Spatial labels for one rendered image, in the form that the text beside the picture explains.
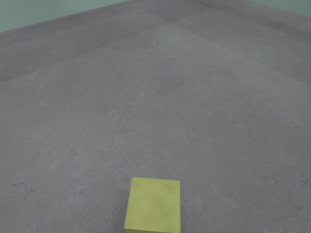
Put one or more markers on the carton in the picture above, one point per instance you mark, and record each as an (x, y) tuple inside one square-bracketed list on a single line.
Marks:
[(153, 206)]

